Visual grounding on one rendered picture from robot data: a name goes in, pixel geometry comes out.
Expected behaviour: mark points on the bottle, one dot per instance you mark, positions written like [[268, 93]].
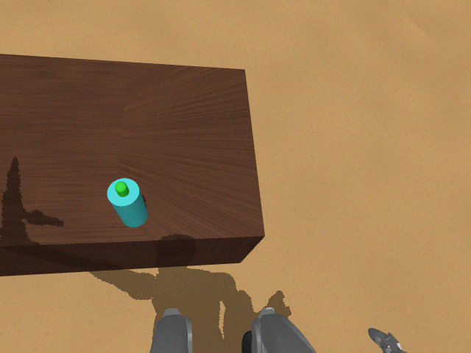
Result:
[[125, 196]]

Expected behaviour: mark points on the right robot hand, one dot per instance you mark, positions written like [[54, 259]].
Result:
[[387, 342]]

